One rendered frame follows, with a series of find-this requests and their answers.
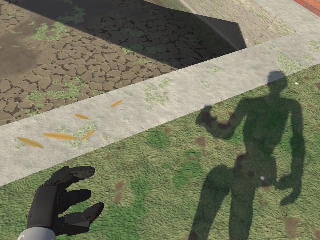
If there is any robot left hand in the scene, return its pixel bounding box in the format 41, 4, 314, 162
26, 166, 105, 237

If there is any left robot forearm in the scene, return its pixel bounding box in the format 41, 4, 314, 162
18, 227, 56, 240

